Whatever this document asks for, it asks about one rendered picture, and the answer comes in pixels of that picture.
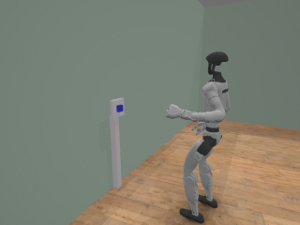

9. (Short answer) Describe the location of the robot left upper arm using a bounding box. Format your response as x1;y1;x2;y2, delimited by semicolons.
202;82;226;123

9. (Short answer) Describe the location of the button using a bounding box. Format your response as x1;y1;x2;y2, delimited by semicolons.
116;104;124;113

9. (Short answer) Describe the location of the robot right upper arm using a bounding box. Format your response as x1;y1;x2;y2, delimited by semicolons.
225;82;231;113

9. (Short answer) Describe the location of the left robot hand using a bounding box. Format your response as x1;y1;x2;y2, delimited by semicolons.
165;104;182;119

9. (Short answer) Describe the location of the right robot hand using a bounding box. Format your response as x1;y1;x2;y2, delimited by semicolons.
191;122;207;136

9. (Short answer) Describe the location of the panel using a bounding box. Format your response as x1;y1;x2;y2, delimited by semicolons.
110;97;125;188

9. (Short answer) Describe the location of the left robot forearm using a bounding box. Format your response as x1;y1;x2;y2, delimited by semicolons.
180;109;223;124

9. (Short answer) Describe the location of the right robot foot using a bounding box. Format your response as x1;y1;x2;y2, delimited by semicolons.
198;194;218;208

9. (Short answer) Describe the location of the right robot thigh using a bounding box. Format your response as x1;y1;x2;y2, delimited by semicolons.
199;135;222;174

